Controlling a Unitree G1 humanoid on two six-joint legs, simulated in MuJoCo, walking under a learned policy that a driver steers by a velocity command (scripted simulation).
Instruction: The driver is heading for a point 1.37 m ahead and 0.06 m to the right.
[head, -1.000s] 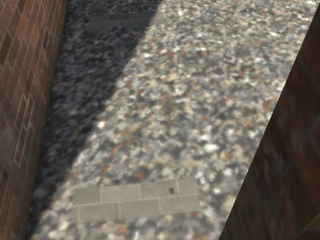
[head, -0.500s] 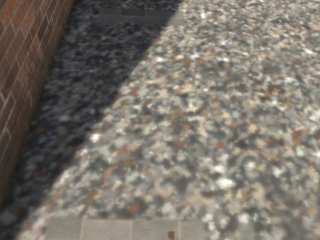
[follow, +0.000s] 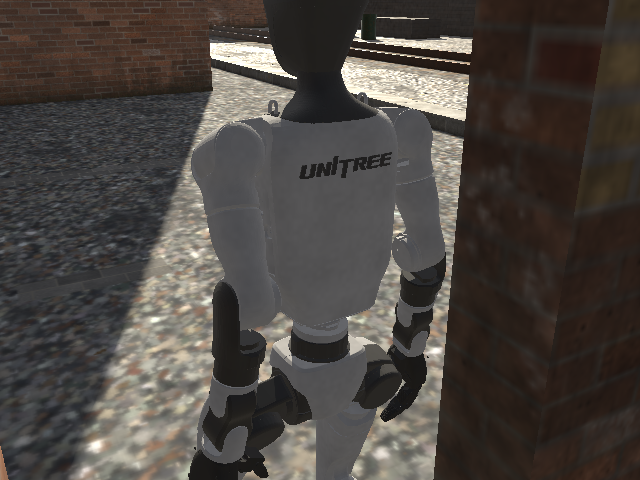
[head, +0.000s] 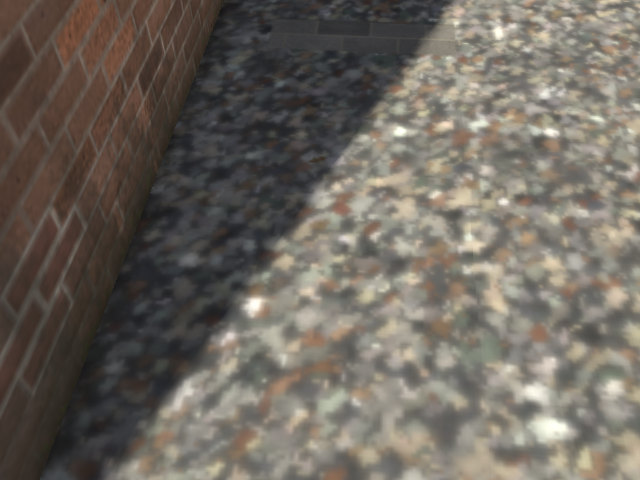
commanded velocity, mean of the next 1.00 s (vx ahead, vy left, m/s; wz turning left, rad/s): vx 0.22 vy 0.00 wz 0.00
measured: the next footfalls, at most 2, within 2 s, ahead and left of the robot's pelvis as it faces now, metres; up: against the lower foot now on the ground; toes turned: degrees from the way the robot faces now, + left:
left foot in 0.88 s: +0.34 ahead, +0.15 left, +0.00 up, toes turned +1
right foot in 1.44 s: +0.66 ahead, -0.03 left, +0.00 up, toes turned -3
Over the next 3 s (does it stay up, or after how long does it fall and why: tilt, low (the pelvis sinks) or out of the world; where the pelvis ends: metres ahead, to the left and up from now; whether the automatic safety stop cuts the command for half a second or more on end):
stays up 1.06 0.01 0.02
